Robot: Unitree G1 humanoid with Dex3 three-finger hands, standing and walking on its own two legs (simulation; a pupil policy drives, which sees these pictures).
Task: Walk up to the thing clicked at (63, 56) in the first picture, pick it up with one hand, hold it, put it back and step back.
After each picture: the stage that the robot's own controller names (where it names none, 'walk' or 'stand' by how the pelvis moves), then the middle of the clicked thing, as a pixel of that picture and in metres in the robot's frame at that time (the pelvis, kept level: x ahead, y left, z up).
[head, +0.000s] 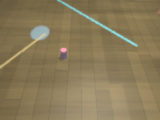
stand; (63, 53) +1.25 +0.17 -0.72
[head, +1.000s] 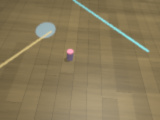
walk; (70, 55) +1.13 +0.10 -0.70
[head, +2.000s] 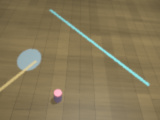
walk; (57, 96) +0.70 +0.13 -0.71
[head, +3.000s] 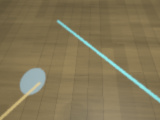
walk; out of the picture +0.43 +0.18 -0.70
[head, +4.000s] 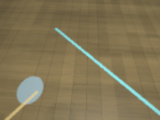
stand; out of the picture +0.39 +0.15 -0.72
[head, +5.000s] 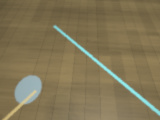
stand; out of the picture +0.36 +0.16 -0.73
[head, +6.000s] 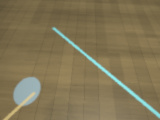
stand; out of the picture +0.36 +0.16 -0.73
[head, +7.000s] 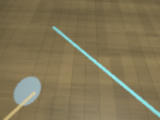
stand; out of the picture +0.36 +0.16 -0.73
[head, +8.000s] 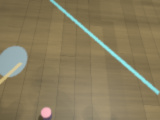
go down; (46, 114) +0.39 +0.17 -0.64
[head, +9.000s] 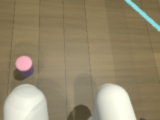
go down; (25, 67) +0.44 +0.22 -0.31
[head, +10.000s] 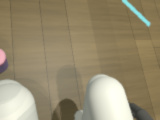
close in; out of the picture +0.42 +0.25 -0.25
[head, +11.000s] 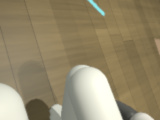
close; out of the picture +0.41 +0.27 -0.22
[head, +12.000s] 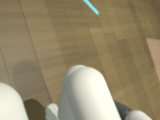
close; out of the picture +0.40 +0.27 -0.22
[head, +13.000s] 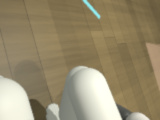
lift; out of the picture +0.37 +0.25 -0.23
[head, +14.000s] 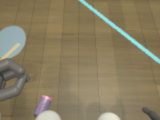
close; (43, 105) +0.38 +0.21 -0.51
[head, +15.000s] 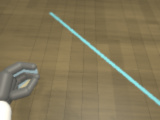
go down; out of the picture +0.35 +0.18 -0.69
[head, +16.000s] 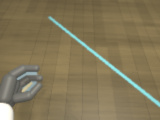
stand; out of the picture +0.35 +0.18 -0.70
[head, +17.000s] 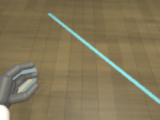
stand; out of the picture +0.35 +0.19 -0.69
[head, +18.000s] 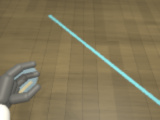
stand; out of the picture +0.35 +0.19 -0.69
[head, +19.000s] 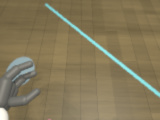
stand; out of the picture +0.36 +0.20 -0.67
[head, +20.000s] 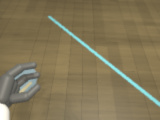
stand; out of the picture +0.36 +0.21 -0.70
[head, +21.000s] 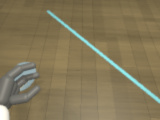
stand; out of the picture +0.37 +0.21 -0.69
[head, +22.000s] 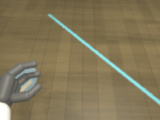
stand; out of the picture +0.36 +0.23 -0.69
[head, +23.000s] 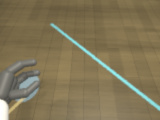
stand; out of the picture +0.37 +0.24 -0.71
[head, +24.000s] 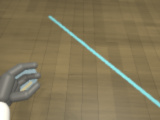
stand; out of the picture +0.38 +0.25 -0.70
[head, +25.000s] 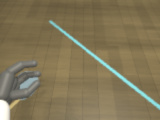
stand; out of the picture +0.38 +0.26 -0.70
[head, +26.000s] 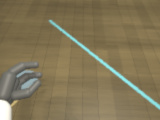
stand; out of the picture +0.38 +0.27 -0.71
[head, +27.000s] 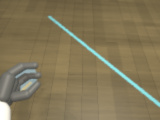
stand; out of the picture +0.39 +0.27 -0.70
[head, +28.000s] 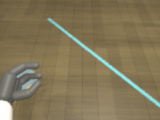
stand; out of the picture +0.39 +0.28 -0.70
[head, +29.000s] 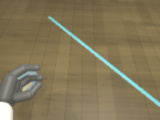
stand; out of the picture +0.39 +0.29 -0.70
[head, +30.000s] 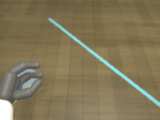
stand; out of the picture +0.39 +0.30 -0.70
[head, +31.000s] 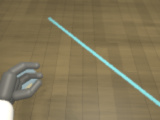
stand; out of the picture +0.40 +0.30 -0.70
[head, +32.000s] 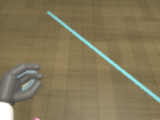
stand; out of the picture +0.41 +0.31 -0.69
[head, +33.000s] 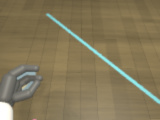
stand; out of the picture +0.41 +0.32 -0.69
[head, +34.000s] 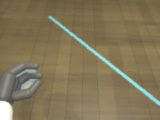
stand; out of the picture +0.40 +0.32 -0.69
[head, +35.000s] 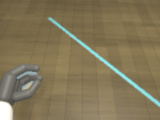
stand; out of the picture +0.42 +0.33 -0.70
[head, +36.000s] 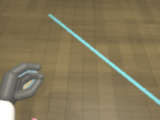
close; out of the picture +0.42 +0.34 -0.70
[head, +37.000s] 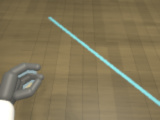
close; out of the picture +0.42 +0.35 -0.70
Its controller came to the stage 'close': yes
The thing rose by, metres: 0.23
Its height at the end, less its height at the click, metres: -0.02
